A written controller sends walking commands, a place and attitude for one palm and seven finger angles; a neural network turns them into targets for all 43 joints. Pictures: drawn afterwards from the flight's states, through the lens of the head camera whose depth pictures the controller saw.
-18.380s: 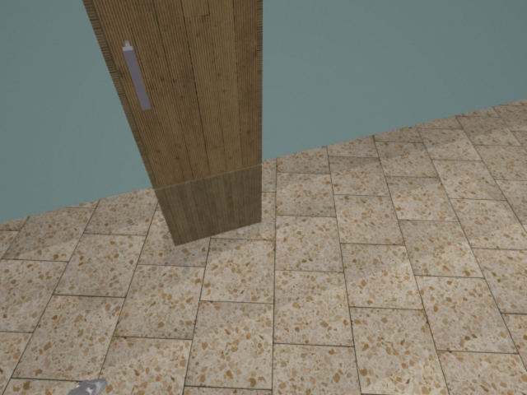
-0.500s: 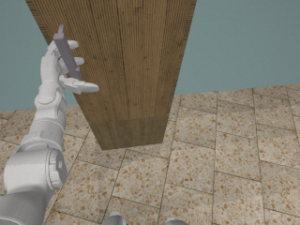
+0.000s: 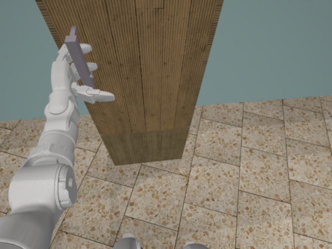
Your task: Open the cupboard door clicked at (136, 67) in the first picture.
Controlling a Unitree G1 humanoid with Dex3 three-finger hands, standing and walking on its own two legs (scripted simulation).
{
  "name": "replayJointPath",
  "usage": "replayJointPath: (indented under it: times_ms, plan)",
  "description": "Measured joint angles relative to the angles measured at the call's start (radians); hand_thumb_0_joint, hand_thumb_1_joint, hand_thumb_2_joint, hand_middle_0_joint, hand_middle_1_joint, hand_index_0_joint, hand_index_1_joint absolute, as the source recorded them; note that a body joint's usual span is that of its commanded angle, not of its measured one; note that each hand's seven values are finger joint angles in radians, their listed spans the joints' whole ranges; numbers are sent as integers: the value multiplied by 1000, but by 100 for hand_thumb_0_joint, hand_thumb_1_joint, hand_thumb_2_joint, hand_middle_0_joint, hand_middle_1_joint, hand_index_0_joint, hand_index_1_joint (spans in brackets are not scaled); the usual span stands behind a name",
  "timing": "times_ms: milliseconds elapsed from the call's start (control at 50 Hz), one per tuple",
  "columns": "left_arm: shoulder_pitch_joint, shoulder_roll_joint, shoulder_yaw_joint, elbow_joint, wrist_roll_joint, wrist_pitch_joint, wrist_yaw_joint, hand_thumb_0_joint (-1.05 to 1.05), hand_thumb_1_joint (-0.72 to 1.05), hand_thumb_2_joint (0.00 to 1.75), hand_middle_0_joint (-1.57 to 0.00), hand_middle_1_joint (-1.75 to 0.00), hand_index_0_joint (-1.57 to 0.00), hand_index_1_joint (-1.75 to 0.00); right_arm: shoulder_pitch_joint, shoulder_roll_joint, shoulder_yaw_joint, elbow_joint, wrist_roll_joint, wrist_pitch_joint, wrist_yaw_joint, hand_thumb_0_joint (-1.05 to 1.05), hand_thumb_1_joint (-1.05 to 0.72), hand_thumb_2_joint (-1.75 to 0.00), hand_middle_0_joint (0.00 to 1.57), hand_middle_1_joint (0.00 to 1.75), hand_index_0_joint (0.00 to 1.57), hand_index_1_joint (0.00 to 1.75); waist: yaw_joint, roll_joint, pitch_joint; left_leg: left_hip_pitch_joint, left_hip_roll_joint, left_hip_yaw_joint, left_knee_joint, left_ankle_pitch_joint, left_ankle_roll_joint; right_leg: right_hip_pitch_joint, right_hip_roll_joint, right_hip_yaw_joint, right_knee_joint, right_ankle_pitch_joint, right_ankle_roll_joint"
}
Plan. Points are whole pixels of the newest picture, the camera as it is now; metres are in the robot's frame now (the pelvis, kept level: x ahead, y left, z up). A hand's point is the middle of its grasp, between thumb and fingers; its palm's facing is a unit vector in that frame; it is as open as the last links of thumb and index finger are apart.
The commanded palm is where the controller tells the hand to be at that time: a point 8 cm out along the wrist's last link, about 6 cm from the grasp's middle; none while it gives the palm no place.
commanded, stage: close the thumb around the handle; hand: left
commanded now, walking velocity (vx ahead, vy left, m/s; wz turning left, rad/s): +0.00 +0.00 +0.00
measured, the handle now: (82, 61) +0.56 +0.18 +0.11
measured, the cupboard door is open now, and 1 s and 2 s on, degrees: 0 3 22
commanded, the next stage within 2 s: pull the door open along its arc in 0.66 s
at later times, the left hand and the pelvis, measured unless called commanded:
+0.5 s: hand (91, 76) +0.50 +0.15 +0.11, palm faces +0.08 -1.00 +0.00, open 7.0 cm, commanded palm +0.47 +0.19 +0.11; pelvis +0.00 +0.00 +0.00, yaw +0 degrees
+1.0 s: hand (91, 79) +0.49 +0.15 +0.11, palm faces +0.05 -1.00 +0.01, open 5.7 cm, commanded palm +0.44 +0.20 +0.11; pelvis +0.01 +0.00 +0.01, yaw -1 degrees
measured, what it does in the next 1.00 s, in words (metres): stands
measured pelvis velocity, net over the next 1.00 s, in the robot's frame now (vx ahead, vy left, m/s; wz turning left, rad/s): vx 0.01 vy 0.00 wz -0.02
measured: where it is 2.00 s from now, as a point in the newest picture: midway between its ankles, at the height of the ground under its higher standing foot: outside the picture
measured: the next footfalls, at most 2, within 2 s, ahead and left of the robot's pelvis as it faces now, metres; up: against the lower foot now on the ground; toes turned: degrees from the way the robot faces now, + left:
none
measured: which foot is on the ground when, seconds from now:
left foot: down 0.00-1.00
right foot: down 0.00-1.00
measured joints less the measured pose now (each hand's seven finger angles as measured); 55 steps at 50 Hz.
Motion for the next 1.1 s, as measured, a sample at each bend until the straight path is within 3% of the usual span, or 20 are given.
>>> replayJointPath:
  times_ms: [180,600,920,1100]
  plan:
    - [-33,2,-11,31,6,-2,7,-1,-29,39,-29,-123,-29,-122,-4,5,6,13,-2,-2,-1,0,-91,-90,20,30,20,30,2,2,5,-12,-5,-9,6,1,0,-9,-3,-9,6,-3,0]
    - [1,1,-5,-3,-6,2,4,1,74,83,-35,-134,-35,-133,4,1,-1,14,0,-2,0,1,-91,-90,20,30,20,30,3,3,2,1,-1,-5,-4,-1,-3,3,1,-3,-5,-2,-3]
    - [52,3,26,-41,-6,11,-31,1,74,79,-35,-135,-36,-135,-13,1,3,-12,6,12,-6,1,-91,-90,20,30,20,30,3,1,-3,29,3,9,-19,-5,-4,23,4,13,-17,-1,-3]
    - [286,-74,-13,-303,-58,48,-36,1,73,74,-35,-135,-35,-135,-4,3,-6,-51,24,27,2,1,-91,-90,20,30,20,30,33,4,-16,113,5,34,-68,-5,-2,95,4,39,-61,7,0]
